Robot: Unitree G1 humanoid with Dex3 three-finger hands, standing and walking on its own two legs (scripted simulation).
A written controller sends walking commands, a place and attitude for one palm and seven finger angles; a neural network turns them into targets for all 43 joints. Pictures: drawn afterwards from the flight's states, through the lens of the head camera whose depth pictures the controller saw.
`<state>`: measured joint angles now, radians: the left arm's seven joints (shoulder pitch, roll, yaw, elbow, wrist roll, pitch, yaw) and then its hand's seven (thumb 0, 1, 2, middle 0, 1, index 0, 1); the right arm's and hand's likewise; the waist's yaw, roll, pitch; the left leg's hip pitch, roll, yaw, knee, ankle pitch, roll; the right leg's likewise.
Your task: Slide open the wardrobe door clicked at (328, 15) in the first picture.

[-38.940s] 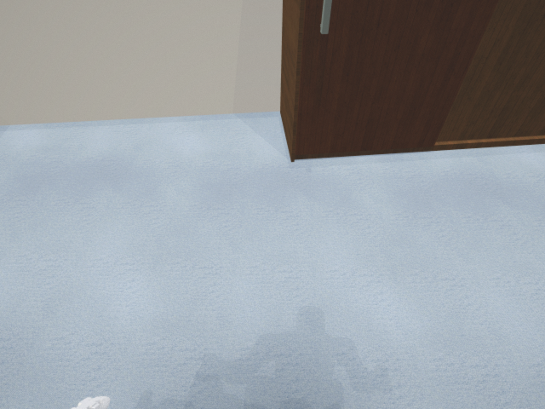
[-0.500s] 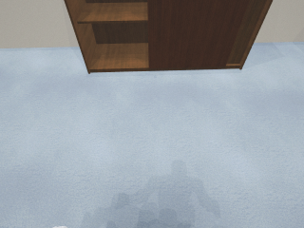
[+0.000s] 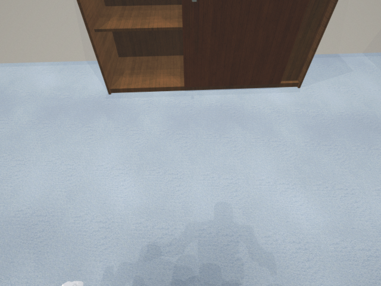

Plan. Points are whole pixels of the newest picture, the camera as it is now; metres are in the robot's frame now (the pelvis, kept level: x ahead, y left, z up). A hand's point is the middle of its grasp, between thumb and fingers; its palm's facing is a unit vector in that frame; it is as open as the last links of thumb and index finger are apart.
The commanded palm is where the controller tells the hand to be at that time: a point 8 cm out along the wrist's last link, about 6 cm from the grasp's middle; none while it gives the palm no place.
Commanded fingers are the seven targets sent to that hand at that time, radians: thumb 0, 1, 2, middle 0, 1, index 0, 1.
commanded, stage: look to check the result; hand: left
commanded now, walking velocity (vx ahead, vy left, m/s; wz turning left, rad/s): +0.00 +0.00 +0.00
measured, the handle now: out of the picture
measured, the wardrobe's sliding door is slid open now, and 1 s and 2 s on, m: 0.64 0.64 0.64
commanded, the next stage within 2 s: stand and wait in 0.66 s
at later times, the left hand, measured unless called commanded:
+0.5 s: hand out of the picture +0.09 +0.25 -0.15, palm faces -0.05 -0.94 -0.34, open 7.4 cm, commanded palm none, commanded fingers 0.00 0.90 0.90 -0.20 -0.30 -0.20 -0.30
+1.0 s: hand out of the picture +0.08 +0.25 -0.16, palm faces -0.05 -0.94 -0.34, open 7.4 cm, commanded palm none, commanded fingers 0.00 0.90 0.90 -0.20 -0.30 -0.20 -0.30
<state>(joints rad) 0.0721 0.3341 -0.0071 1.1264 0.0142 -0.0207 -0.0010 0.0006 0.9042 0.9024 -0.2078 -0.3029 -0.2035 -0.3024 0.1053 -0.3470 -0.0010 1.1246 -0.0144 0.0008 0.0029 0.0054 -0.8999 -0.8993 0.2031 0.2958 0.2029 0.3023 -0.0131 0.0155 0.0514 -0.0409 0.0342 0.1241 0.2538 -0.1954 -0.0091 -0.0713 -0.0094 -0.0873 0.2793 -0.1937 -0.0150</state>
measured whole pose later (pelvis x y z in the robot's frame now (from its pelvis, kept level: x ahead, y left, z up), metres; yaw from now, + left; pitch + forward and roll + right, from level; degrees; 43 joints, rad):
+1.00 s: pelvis +0.00 +0.00 +0.00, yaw +0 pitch -1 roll +0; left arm 0.08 0.34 -0.01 1.13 0.01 -0.02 0.00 0.00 0.90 0.90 -0.21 -0.30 -0.20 -0.30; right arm 0.10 -0.35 0.00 1.13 -0.01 0.00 0.00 0.01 -0.90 -0.90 0.20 0.30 0.20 0.30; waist -0.01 0.01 0.06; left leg -0.05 0.03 0.12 0.25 -0.19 0.00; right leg -0.07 -0.01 -0.09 0.27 -0.18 -0.01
